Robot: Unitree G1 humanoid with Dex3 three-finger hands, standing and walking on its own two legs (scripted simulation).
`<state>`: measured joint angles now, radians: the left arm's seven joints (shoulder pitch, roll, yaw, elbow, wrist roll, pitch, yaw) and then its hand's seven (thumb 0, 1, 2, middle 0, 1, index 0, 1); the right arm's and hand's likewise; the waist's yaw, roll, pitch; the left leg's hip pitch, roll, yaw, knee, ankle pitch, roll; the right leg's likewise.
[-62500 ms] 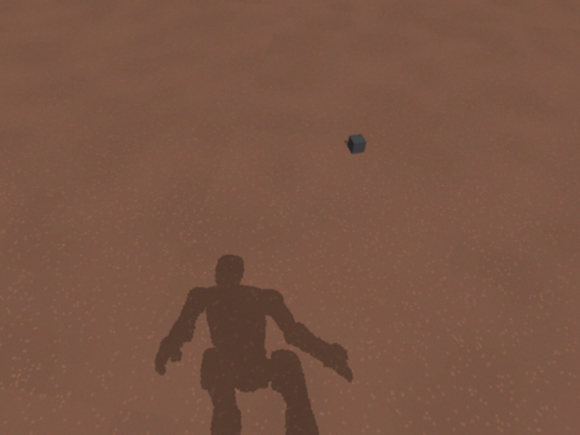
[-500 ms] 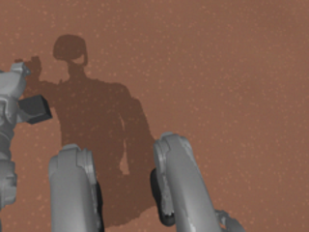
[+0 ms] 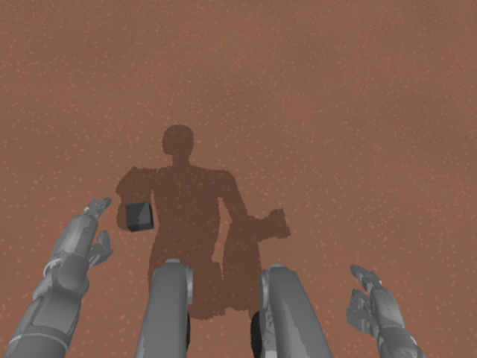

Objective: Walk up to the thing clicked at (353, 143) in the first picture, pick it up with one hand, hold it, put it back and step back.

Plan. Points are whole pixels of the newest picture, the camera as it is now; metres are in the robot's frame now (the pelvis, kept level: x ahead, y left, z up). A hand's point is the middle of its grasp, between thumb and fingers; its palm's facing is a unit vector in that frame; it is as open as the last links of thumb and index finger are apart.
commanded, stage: home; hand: left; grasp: from above
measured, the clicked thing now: (140, 217) +0.48 +0.27 -0.50
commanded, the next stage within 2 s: none
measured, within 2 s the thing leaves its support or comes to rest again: neither
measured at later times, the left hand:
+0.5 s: hand (66, 266) +0.24 +0.20 +0.10, palm faces +0.11 -0.97 -0.21, open 7.4 cm
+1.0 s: hand (57, 289) +0.21 +0.19 +0.13, palm faces +0.12 -0.97 -0.19, open 7.4 cm
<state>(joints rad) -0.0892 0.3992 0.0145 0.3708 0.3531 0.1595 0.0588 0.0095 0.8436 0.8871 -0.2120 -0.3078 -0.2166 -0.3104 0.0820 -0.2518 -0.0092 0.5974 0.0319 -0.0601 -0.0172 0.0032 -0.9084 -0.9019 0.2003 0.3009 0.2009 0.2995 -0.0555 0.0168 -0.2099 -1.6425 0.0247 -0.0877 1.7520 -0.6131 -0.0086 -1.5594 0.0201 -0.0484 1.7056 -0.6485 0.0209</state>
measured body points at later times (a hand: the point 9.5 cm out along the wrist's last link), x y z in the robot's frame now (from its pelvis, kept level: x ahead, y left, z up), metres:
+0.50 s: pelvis +0.07 +0.01 +0.16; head +0.11 +0.02 +0.61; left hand +0.23 +0.25 +0.12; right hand +0.22 -0.23 +0.08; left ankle +0.08 +0.12 -0.50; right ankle +0.07 -0.13 -0.50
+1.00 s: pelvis +0.07 +0.00 +0.18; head +0.09 +0.01 +0.63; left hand +0.21 +0.24 +0.15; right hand +0.26 -0.23 +0.12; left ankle +0.08 +0.12 -0.50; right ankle +0.07 -0.13 -0.50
